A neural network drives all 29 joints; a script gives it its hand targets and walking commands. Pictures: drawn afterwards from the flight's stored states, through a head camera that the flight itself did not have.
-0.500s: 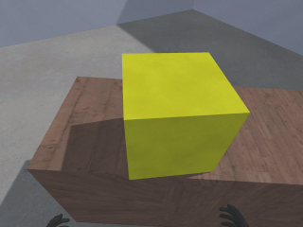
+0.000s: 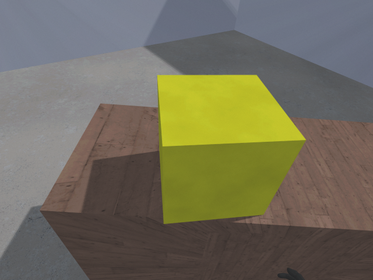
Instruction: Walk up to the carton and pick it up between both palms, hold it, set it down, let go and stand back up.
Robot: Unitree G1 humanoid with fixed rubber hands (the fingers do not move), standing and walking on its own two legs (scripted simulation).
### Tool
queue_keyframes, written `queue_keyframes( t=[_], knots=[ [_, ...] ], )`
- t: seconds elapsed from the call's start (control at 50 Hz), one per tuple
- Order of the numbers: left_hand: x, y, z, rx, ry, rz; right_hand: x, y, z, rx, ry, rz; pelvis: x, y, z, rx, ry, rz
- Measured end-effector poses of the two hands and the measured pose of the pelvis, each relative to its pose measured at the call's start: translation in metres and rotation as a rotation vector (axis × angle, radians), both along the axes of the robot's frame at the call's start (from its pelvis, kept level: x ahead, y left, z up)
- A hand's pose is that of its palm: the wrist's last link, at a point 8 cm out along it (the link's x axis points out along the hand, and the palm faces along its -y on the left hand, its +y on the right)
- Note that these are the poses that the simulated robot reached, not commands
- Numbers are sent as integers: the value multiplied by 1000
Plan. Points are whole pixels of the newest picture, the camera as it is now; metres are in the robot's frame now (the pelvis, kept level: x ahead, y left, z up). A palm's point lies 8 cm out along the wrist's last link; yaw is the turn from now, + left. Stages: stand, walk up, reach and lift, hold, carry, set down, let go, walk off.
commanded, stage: stand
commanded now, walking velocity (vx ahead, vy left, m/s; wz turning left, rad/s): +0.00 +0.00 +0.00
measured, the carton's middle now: (211, 146) +0.48 -0.04 +0.04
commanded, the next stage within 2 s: none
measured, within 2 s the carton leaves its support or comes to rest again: neither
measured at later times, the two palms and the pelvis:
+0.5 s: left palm out of the picture +0.05 +0.30 -0.11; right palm out of the picture +0.14 -0.25 -0.09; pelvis +0.00 +0.00 +0.00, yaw +0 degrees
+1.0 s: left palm out of the picture +0.04 +0.30 -0.11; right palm out of the picture +0.13 -0.25 -0.09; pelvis -0.01 +0.00 +0.00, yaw +0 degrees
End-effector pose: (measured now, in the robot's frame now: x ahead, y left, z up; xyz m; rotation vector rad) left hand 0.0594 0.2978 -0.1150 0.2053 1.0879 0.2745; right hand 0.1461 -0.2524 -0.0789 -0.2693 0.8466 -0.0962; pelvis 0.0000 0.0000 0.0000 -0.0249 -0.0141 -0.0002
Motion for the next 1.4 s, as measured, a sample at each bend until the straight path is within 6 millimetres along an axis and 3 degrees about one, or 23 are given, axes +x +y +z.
queue_keyframes(
  t=[0.68,1.4],
  knots=[
    [-10,6,9,35,16,7,-5,3,-8,27,-4,-4,-5,0,0,0,-7,0],
    [-35,7,6,35,56,18,-27,2,-15,28,31,-11,-19,0,0,0,-26,0]
  ],
)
